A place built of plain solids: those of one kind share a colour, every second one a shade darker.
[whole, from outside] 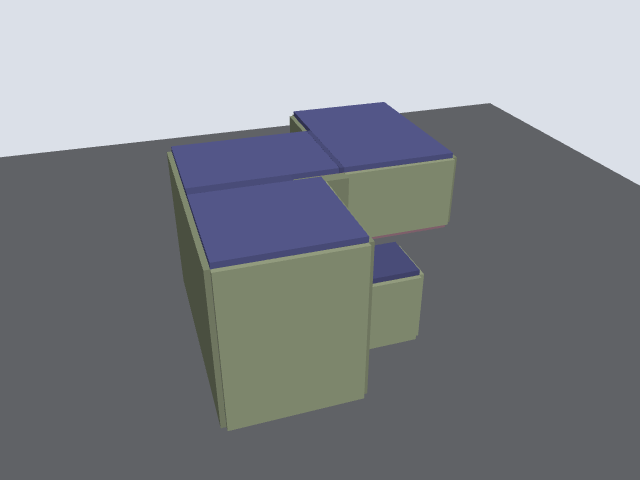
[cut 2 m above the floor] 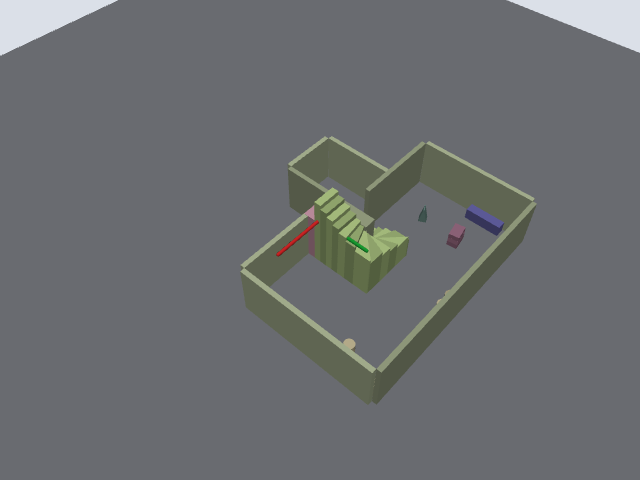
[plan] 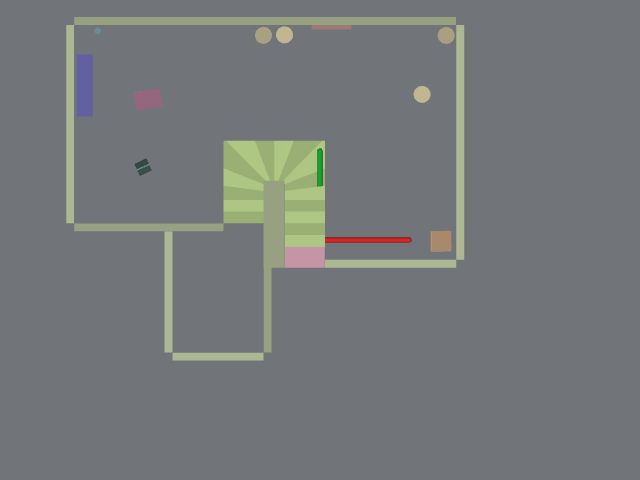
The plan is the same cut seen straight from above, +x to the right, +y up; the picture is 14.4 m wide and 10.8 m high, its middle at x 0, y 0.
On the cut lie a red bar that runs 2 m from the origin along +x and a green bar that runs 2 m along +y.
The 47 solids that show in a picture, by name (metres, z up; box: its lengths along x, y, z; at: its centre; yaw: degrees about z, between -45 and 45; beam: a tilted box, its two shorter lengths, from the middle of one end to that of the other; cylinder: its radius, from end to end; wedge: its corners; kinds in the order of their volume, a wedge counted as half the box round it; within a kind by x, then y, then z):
{
 "wall_1": {"box": [0.18, 4.46, 5.79], "at": [-5.62, 2.61, 2.84]},
 "wall_2": {"box": [3.36, 0.18, 5.79], "at": [-3.85, 0.28, 2.84]},
 "wall_3": {"box": [0.18, 2.73, 2.73], "at": [-3.41, -1.17, 1.32]},
 "wall_4": {"box": [2.05, 0.18, 2.73], "at": [-2.29, -2.62, 1.32]},
 "wall_5": {"box": [8.6, 0.18, 5.79], "at": [-1.23, 4.93, 2.84]},
 "wall_6": {"box": [0.18, 2.73, 2.73], "at": [-1.18, -1.17, 1.32]},
 "wall_7": {"box": [0.48, 1.96, 6.04], "at": [-1.03, 0.35, 2.72]},
 "wall_8": {"box": [0.18, 4.21, 2.68], "at": [-0.88, -2.73, 4.4]},
 "wall_9": {"box": [2.95, 0.18, 2.91], "at": [1.59, -0.54, 1.4]},
 "wall_10": {"box": [6.32, 0.18, 2.68], "at": [2.37, -4.93, 4.4]},
 "wall_11": {"box": [0.18, 5.28, 5.79], "at": [3.15, 2.2, 2.84]},
 "wall_12": {"box": [2.47, 0.18, 2.68], "at": [4.3, -0.54, 4.4]},
 "roof_1": {"box": [4.26, 4.46, 0.2], "at": [-3.4, 2.61, 5.84]},
 "roof_2": {"box": [2.05, 2.73, 0.2], "at": [-2.29, -1.17, 2.78]},
 "roof_3": {"box": [0.48, 3.5, 0.2], "at": [-1.03, 3.08, 5.84]},
 "roof_4": {"box": [3.85, 0.18, 0.2], "at": [1.14, -0.54, 5.84]},
 "roof_5": {"box": [3.85, 5.28, 0.2], "at": [1.14, 2.2, 5.84]},
 "roof_6": {"box": [6.32, 4.21, 0.2], "at": [2.37, -2.73, 5.84]},
 "floor_1": {"box": [0.9, 0.48, 3.11], "at": [-0.34, -0.39, 1.51]},
 "floor_2": {"box": [6.32, 4.21, 0.2], "at": [2.37, -2.73, 2.96]},
 "tread_1": {"wedge": [[-2.17, 0.38, -0.05], [-2.17, 0.38, 0.18], [-2.17, 0.64, -0.05], [-2.17, 0.64, 0.18], [-1.27, 0.38, -0.05], [-1.27, 0.38, 0.18], [-1.27, 0.64, -0.05], [-1.27, 0.64, 0.18]]},
 "tread_2": {"wedge": [[-2.17, 0.64, -0.05], [-2.17, 0.64, 0.36], [-2.17, 0.9, -0.05], [-2.17, 0.9, 0.36], [-1.27, 0.64, -0.05], [-1.27, 0.64, 0.36], [-1.27, 0.91, -0.05], [-1.27, 0.91, 0.36]]},
 "tread_3": {"wedge": [[-2.17, 0.9, -0.05], [-2.17, 0.9, 0.54], [-2.17, 1.22, -0.05], [-2.17, 1.22, 0.54], [-1.27, 0.9, -0.05], [-1.27, 0.9, 0.54], [-1.27, 1.11, -0.05], [-1.27, 1.11, 0.54]]},
 "tread_4": {"wedge": [[-2.17, 1.22, -0.05], [-2.17, 1.22, 0.72], [-2.17, 1.62, -0.05], [-2.17, 1.62, 0.72], [-1.27, 1.1, -0.05], [-1.27, 1.1, 0.72], [-1.27, 1.26, -0.05], [-1.27, 1.26, 0.72]]},
 "tread_5": {"wedge": [[-2.17, 1.61, -0.05], [-2.17, 1.61, 0.9], [-2.17, 2.23, -0.05], [-2.17, 2.23, 0.9], [-2.1, 2.23, -0.05], [-2.1, 2.23, 0.9], [-1.07, 1.18, -0.05], [-1.07, 1.18, 0.9]]},
 "tread_6": {"wedge": [[-2.11, 2.23, -0.05], [-2.11, 2.23, 1.08], [-1.46, 2.23, -0.05], [-1.46, 2.23, 1.08], [-1.22, 1.33, -0.05], [-1.22, 1.33, 1.08], [-1.12, 1.33, -0.05], [-1.12, 1.33, 1.08]]},
 "tread_7": {"wedge": [[-1.47, 2.23, -0.05], [-1.47, 2.23, 1.26], [-1.12, 1.33, -0.05], [-1.12, 1.33, 1.26], [-1.03, 1.33, -0.05], [-1.03, 1.33, 1.26], [-1.03, 2.23, -0.05], [-1.03, 2.23, 1.26]]},
 "tread_8": {"wedge": [[-1.03, 1.33, -0.05], [-1.03, 1.33, 1.44], [-1.03, 2.23, -0.05], [-1.03, 2.23, 1.44], [-0.93, 1.33, -0.05], [-0.93, 1.33, 1.44], [-0.59, 2.23, -0.05], [-0.59, 2.23, 1.44]]},
 "tread_9": {"wedge": [[-0.99, 1.18, -0.05], [-0.99, 1.18, 1.8], [0.05, 2.23, -0.05], [0.05, 2.23, 1.8], [0.11, 1.61, -0.05], [0.11, 1.61, 1.8], [0.11, 2.23, -0.05], [0.11, 2.23, 1.8]]},
 "tread_10": {"wedge": [[-0.94, 1.33, -0.05], [-0.94, 1.33, 1.62], [-0.83, 1.33, -0.05], [-0.83, 1.33, 1.62], [-0.59, 2.23, -0.05], [-0.59, 2.23, 1.62], [0.05, 2.23, -0.05], [0.05, 2.23, 1.62]]},
 "tread_11": {"wedge": [[-0.79, -0.15, -0.05], [-0.79, -0.15, 2.88], [-0.79, 0.11, -0.05], [-0.79, 0.11, 2.88], [0.11, -0.15, -0.05], [0.11, -0.15, 2.89], [0.11, 0.11, -0.05], [0.11, 0.11, 2.89]]},
 "tread_12": {"wedge": [[-0.79, 0.11, -0.05], [-0.79, 0.11, 2.7], [-0.79, 0.38, -0.05], [-0.79, 0.38, 2.7], [0.11, 0.11, -0.05], [0.11, 0.11, 2.71], [0.11, 0.38, -0.05], [0.11, 0.38, 2.7]]},
 "tread_13": {"wedge": [[-0.79, 0.37, -0.05], [-0.79, 0.37, 2.52], [-0.79, 0.64, -0.05], [-0.79, 0.64, 2.52], [0.11, 0.37, -0.05], [0.11, 0.37, 2.53], [0.11, 0.64, -0.05], [0.11, 0.64, 2.52]]},
 "tread_14": {"wedge": [[-0.79, 0.64, -0.05], [-0.79, 0.64, 2.34], [-0.79, 0.9, -0.05], [-0.79, 0.9, 2.34], [0.11, 0.64, -0.05], [0.11, 0.64, 2.34], [0.11, 0.9, -0.05], [0.11, 0.9, 2.34]]},
 "tread_15": {"wedge": [[-0.79, 0.9, -0.05], [-0.79, 0.9, 2.16], [-0.79, 1.1, -0.05], [-0.79, 1.1, 2.16], [0.11, 0.9, -0.05], [0.11, 0.9, 2.16], [0.11, 1.22, -0.05], [0.11, 1.22, 2.16]]},
 "tread_16": {"wedge": [[-0.79, 1.1, -0.05], [-0.79, 1.1, 1.98], [-0.79, 1.26, -0.05], [-0.79, 1.26, 1.98], [0.11, 1.22, -0.05], [0.11, 1.22, 1.98], [0.11, 1.61, -0.05], [0.11, 1.61, 1.98]]},
 "bin_1": {"cylinder": 0.19, "from": [-1.27, 4.61, 0.0], "to": [-1.27, 4.61, 0.75]},
 "bin_2": {"cylinder": 0.19, "from": [-0.8, 4.62, 0.0], "to": [-0.8, 4.62, 0.75]},
 "bin_3": {"cylinder": 0.19, "from": [2.3, 3.28, 0.0], "to": [2.3, 3.28, 0.62]},
 "bin_4": {"cylinder": 0.19, "from": [2.84, 4.6, 0.0], "to": [2.84, 4.6, 0.62]},
 "bench_1": {"box": [0.36, 1.4, 0.5], "at": [-5.29, 3.47, 0.2]},
 "crate_1": {"box": [0.6, 0.4, 0.25], "at": [-3.87, 3.16, 0.07], "yaw": 8.7},
 "crate_2": {"box": [0.6, 0.4, 0.2], "at": [-3.87, 3.16, 0.3], "yaw": 9.2},
 "crate_3": {"box": [0.6, 0.4, 0.2], "at": [-3.87, 3.16, 0.5], "yaw": 10.4},
 "carton_1": {"box": [0.45, 0.45, 0.35], "at": [2.73, -0.02, 0.53], "yaw": 0.7},
 "radiator_1": {"box": [0.9, 0.1, 0.6], "at": [0.26, 4.79, 0.45]},
 "sign_1": {"wedge": [[-4.18, 1.71, 0.0], [-4.12, 1.59, 0.62], [-4.11, 1.56, 0.62], [-4.05, 1.44, 0.0], [-3.91, 1.84, 0.0], [-3.85, 1.72, 0.62], [-3.84, 1.69, 0.62], [-3.78, 1.57, 0.0]]}
}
